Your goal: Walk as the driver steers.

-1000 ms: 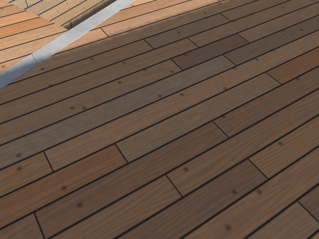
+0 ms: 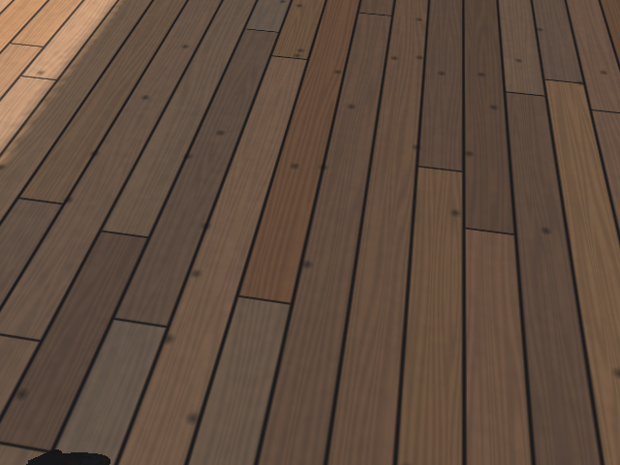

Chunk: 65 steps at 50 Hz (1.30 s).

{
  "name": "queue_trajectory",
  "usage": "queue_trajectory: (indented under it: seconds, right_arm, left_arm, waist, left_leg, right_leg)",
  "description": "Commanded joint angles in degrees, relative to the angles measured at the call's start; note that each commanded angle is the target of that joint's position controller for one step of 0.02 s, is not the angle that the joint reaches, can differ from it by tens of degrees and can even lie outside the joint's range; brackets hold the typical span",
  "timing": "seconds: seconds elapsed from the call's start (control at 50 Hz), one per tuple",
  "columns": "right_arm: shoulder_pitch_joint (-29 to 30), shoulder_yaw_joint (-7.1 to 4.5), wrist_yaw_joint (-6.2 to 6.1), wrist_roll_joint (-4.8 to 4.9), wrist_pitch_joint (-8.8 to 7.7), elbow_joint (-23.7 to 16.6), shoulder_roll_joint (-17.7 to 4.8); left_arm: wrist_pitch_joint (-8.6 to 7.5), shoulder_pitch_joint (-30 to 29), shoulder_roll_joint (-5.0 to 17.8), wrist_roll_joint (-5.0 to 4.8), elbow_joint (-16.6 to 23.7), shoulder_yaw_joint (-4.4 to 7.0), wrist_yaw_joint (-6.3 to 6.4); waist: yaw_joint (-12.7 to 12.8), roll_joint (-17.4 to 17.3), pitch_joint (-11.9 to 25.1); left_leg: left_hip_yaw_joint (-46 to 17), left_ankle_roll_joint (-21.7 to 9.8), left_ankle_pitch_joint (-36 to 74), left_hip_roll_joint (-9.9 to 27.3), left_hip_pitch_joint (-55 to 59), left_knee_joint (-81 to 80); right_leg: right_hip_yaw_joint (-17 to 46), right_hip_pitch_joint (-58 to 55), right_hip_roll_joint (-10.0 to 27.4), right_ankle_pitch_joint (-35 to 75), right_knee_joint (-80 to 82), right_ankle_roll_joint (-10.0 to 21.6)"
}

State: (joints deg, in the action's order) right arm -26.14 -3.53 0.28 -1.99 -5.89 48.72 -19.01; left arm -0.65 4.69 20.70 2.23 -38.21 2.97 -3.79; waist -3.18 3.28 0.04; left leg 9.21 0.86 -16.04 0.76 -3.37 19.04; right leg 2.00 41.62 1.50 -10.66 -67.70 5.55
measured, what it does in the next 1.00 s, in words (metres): walks ahead, turning left: right foot, then left foot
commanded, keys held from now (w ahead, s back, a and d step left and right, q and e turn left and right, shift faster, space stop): w+shift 0.16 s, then w+q+shift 0.70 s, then w+shift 0.14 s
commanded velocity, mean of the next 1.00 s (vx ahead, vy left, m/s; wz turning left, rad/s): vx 1.00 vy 0.00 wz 0.44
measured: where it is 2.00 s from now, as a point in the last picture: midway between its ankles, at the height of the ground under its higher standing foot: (159, 108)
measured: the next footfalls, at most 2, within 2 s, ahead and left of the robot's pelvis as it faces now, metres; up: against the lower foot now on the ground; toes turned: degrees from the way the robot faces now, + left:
right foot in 0.20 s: +0.36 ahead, -0.10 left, +0.00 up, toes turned -6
left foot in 0.64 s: +0.80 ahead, +0.04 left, +0.00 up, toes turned +16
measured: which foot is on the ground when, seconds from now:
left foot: down 0.00-0.20, up 0.22-0.62, down 0.64-1.00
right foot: up 0.00-0.18, down 0.20-0.64, up 0.66-1.00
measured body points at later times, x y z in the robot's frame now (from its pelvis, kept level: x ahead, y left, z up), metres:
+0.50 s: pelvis +0.47 -0.04 -0.01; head +0.49 -0.04 +0.44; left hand +0.42 +0.25 -0.13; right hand +0.63 -0.29 -0.12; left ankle +0.64 +0.11 -0.66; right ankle +0.33 -0.09 -0.74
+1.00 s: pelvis +0.94 +0.04 -0.01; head +0.97 +0.06 +0.44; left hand +1.09 +0.33 -0.06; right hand +1.05 -0.24 -0.12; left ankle +0.76 +0.03 -0.74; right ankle +1.20 -0.03 -0.70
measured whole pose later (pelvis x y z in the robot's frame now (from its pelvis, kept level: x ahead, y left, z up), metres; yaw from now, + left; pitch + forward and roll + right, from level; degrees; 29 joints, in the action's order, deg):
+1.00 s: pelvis +0.94 +0.04 -0.01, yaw +29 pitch +3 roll +0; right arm -25.7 -4.3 0.9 0.2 -4.3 47.8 -18.0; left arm -3.9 -1.4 14.4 2.2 -33.2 -2.5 -1.2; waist -7.4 0.3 -1.3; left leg -12.7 -8.2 -20.7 -8.8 4.7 15.6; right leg 2.5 37.5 5.7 4.5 -32.4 -0.8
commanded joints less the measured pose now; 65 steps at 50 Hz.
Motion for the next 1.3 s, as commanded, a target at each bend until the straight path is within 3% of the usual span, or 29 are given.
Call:
queue_trajectory:
  seconds: [0.02,0.1,0.16,0.18,0.2,0.22,0.24,0.28,0.34,0.42,0.5,0.56,0.62,0.64,0.66,0.68,0.7,0.74,0.78,0.84,0.98,1.04,1.06,1.08,1.1,1.14,1.16,1.22,1.3]
  right_arm:
    - [5.70,0.41,0.75,0.29,-2.10,-3.49,-2.85]
    - [-0.48,-0.06,0.41,0.66,-1.60,-0.12,-6.99]
    - [-1.59,-0.76,-1.00,0.43,0.33,1.18,-12.27]
    - [-0.38,-0.55,-1.31,1.05,1.12,0.99,-12.12]
    - [-2.34,0.59,-0.83,0.82,1.24,-0.47,-6.75]
    - [-7.54,1.83,0.36,3.06,0.81,-3.56,0.25]
    - [0.44,0.61,-0.22,2.97,0.54,-5.34,-5.83]
    - [3.95,1.26,0.12,2.75,0.66,-4.97,-2.72]
    - [0.50,1.36,1.73,0.96,3.87,-1.96,0.12]
    - [11.41,1.38,2.82,1.23,5.03,-5.61,1.92]
    - [19.29,2.30,4.10,1.74,4.13,-8.27,2.22]
    - [18.20,2.12,4.54,1.09,4.11,-8.31,0.15]
    - [-9.00,-1.19,3.03,1.02,4.99,-0.85,-7.29]
    - [-15.56,-2.91,1.77,1.81,5.04,1.04,-9.78]
    - [-9.44,-3.63,0.95,2.52,5.66,1.45,-12.35]
    - [-4.17,-4.28,0.85,0.91,5.89,-1.86,-16.61]
    - [-1.00,-4.03,0.30,0.72,6.02,-4.40,-12.67]
    - [2.80,-2.55,-0.03,0.96,5.20,-3.57,-7.24]
    - [4.61,-1.90,-0.36,1.29,3.19,-3.95,-6.36]
    - [4.83,-2.25,-0.08,1.71,1.43,-4.67,-7.53]
    - [-1.34,-2.80,0.37,2.13,0.90,-2.75,-7.02]
    - [0.94,-3.44,-0.22,0.77,0.89,-2.64,-11.27]
    - [4.70,-3.11,-0.16,0.24,0.75,-3.51,-10.20]
    - [4.27,-1.30,-0.24,0.75,0.18,-5.64,-3.23]
    - [-3.89,0.37,0.65,3.16,-0.12,-7.46,1.28]
    - [7.92,0.38,0.32,0.73,0.83,-6.83,-3.86]
    - [11.50,0.60,0.88,0.31,0.97,-7.90,-3.49]
    - [13.54,1.83,2.38,-0.65,2.35,-10.13,-0.45]
    - [23.53,3.08,3.06,-0.94,2.38,-14.80,-0.75]
  left_arm:
    - [-0.64,-2.58,-1.39,-0.08,5.43,-1.94,-1.13]
    - [-1.75,-9.93,-1.59,0.14,6.83,-2.88,-1.78]
    - [-2.12,3.93,2.45,0.99,2.76,-1.12,0.12]
    - [-2.32,15.80,4.22,1.14,-1.01,0.01,1.10]
    - [-2.24,21.87,8.84,2.17,-3.13,1.57,2.38]
    - [-2.24,19.49,13.57,2.08,-1.62,2.69,2.99]
    - [-2.21,19.71,11.97,0.92,-1.70,3.24,3.33]
    - [-3.76,15.06,4.98,0.69,-4.63,1.73,3.42]
    - [-5.71,12.82,-0.24,-0.26,-6.03,0.28,3.37]
    - [-7.55,14.20,-1.29,-1.37,-8.27,0.06,2.77]
    - [-8.11,15.14,-0.75,-1.55,-9.42,-0.47,3.58]
    - [-7.70,16.51,4.09,-1.66,-9.46,0.24,5.57]
    - [-4.49,8.88,8.70,-0.05,-6.45,1.80,7.05]
    - [-3.66,6.24,7.75,-0.11,-6.42,1.96,6.12]
    - [-4.83,5.37,-2.77,1.26,-3.47,-0.93,4.68]
    - [-6.09,11.76,-3.20,-0.55,2.75,-1.99,4.42]
    - [-7.60,8.75,-0.10,0.49,3.22,-2.40,4.14]
    - [-7.35,5.65,1.65,1.33,2.72,-2.11,4.01]
    - [-4.26,5.91,0.50,2.47,2.71,-2.79,4.03]
    - [-2.87,-1.56,-1.07,1.60,6.56,-3.75,3.21]
    - [-4.03,-10.03,-1.78,-0.14,8.70,-3.90,2.66]
    - [-4.71,5.93,3.86,-0.54,4.28,-0.88,3.97]
    - [-4.71,17.94,6.12,-0.40,1.27,0.36,4.99]
    - [-4.75,28.38,10.57,1.43,-0.45,1.79,5.89]
    - [-4.47,23.82,13.99,1.72,-1.69,2.85,4.70]
    - [-4.25,14.82,3.17,0.46,-0.37,1.49,3.47]
    - [-4.37,14.87,1.53,0.84,-1.73,1.12,3.28]
    - [-5.68,18.97,-1.08,-0.12,-6.62,0.11,3.41]
    - [-6.79,20.68,1.07,-1.54,-8.66,0.36,2.98]
  waist:
    - [4.83,-6.51,-6.49]
    - [2.60,-5.68,-8.96]
    - [10.86,-11.91,2.80]
    - [16.95,-10.91,8.27]
    - [16.25,-4.85,15.10]
    - [8.66,9.19,23.94]
    - [12.40,0.81,22.62]
    - [6.96,-4.01,2.91]
    - [1.85,-1.25,-1.38]
    - [1.98,-0.05,-7.35]
    - [2.45,-1.42,-7.78]
    - [0.10,0.94,-3.76]
    - [-14.14,3.32,8.56]
    - [-17.44,-2.92,8.69]
    - [-8.80,-18.64,1.75]
    - [-2.07,-19.98,14.02]
    - [-2.89,-8.71,11.23]
    - [2.68,3.49,-1.60]
    - [5.86,4.10,-5.40]
    - [4.37,0.69,-6.83]
    - [-3.40,-5.95,-2.35]
    - [5.46,-7.39,7.69]
    - [12.45,-7.20,12.44]
    - [14.68,2.52,19.77]
    - [6.24,22.01,23.23]
    - [7.19,-1.04,6.30]
    - [6.51,-4.69,3.03]
    - [3.54,0.41,-1.16]
    - [3.15,-0.04,-6.34]
  left_leg:
    - [-4.49,-6.39,14.69,11.54,-7.68,-15.87]
    - [1.20,-6.85,39.17,12.53,-1.72,-18.15]
    - [2.57,-6.21,74.97,15.01,6.71,7.22]
    - [2.47,-5.93,70.24,13.65,0.61,23.23]
    - [-0.47,-5.89,34.58,9.71,-13.36,44.09]
    - [-7.56,-4.32,-11.37,0.00,-32.74,64.87]
    - [-14.54,-5.80,-6.22,0.34,-38.44,68.40]
    - [-13.29,-5.72,0.58,5.35,-38.70,59.90]
    - [-14.02,-4.61,2.41,8.02,-31.03,54.08]
    - [-10.33,-4.53,11.94,7.55,-38.32,46.39]
    - [-1.63,-6.92,23.54,3.34,-33.46,29.95]
    - [3.10,-9.59,24.69,-2.58,-24.46,21.67]
    - [-0.81,-13.78,12.35,-6.60,2.55,22.44]
    - [-6.41,-17.42,10.04,-4.13,10.97,16.54]
    - [-17.74,-19.52,20.87,0.62,15.15,21.35]
    - [-46.97,-31.38,5.38,10.98,26.52,8.27]
    - [-58.15,-29.41,-13.84,14.41,21.39,-5.26]
    - [-50.28,-23.87,-12.37,11.13,0.40,-8.48]
    - [-41.06,-22.45,-3.56,5.95,-13.93,-9.09]
    - [-31.59,-20.78,6.85,0.09,-23.08,-10.98]
    - [-27.46,-13.48,31.90,1.64,-2.07,-6.03]
    - [-25.79,-10.19,53.75,3.01,5.77,14.35]
    - [-24.19,-9.29,47.23,1.17,-2.78,28.76]
    - [-19.89,-8.49,24.38,-2.99,-16.01,50.24]
    - [-17.90,-6.50,-8.77,-10.02,-32.59,61.73]
    - [-16.99,-7.13,0.06,-2.14,-39.64,60.66]
    - [-16.61,-7.03,0.71,-0.82,-38.24,57.31]
    - [-17.59,-6.11,-0.55,0.92,-37.77,51.47]
    - [-12.84,-4.55,8.07,2.02,-41.63,37.39]
  right_leg:
    - [0.60,-0.68,1.46,8.47,12.33,0.02]
    - [-8.17,-10.85,-2.29,9.82,27.80,3.12]
    - [-9.22,-27.61,-8.31,-1.22,30.13,5.99]
    - [-6.48,-42.54,-7.37,0.49,36.08,7.20]
    - [6.97,-58.37,4.44,-12.17,34.40,7.20]
    - [38.06,-70.84,22.05,-21.27,42.41,9.85]
    - [40.20,-66.26,20.92,-19.00,48.85,9.28]
    - [22.37,-45.99,16.37,-6.04,51.78,7.06]
    - [9.75,-33.02,11.93,-1.27,57.66,3.69]
    - [-5.78,-32.31,7.52,17.50,61.90,-0.94]
    - [-16.02,-35.03,4.57,36.57,62.51,-4.27]
    - [-17.69,-43.49,7.52,65.68,54.02,-6.07]
    - [-14.82,-39.08,10.53,76.81,19.03,-5.65]
    - [-15.64,-30.11,4.22,45.11,-6.99,-5.22]
    - [-11.66,-6.81,-6.47,-16.74,-28.98,-5.71]
    - [1.17,8.27,-6.55,-19.82,-36.80,-6.92]
    - [4.99,11.11,-3.27,-14.45,-30.15,-5.40]
    - [4.41,5.15,1.71,-9.26,-17.05,-5.97]
    - [3.72,-2.33,4.66,-10.00,-8.71,-8.30]
    - [-0.30,-9.23,5.90,-1.52,9.25,-10.00]
    - [-3.53,-15.80,1.09,18.37,37.55,-5.54]
    - [-4.45,-30.40,-3.21,4.99,39.21,-2.63]
    - [-1.94,-44.05,0.60,0.85,36.65,-1.54]
    - [15.54,-57.72,12.92,-21.60,37.54,0.77]
    - [50.63,-64.07,22.47,-30.49,52.56,7.20]
    - [35.52,-49.70,17.79,-27.70,53.00,6.98]
    - [28.53,-43.74,15.11,-19.99,53.59,5.86]
    - [18.49,-36.72,10.78,-10.78,56.82,4.27]
    - [7.57,-33.32,8.30,3.55,63.32,4.53]
Velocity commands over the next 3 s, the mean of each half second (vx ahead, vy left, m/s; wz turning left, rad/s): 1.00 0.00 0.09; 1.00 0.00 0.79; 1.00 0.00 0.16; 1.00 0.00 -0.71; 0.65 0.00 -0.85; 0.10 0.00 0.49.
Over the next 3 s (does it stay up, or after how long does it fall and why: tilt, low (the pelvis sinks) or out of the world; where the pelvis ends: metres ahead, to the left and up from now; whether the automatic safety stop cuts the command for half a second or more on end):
stays up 2.25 0.50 0.00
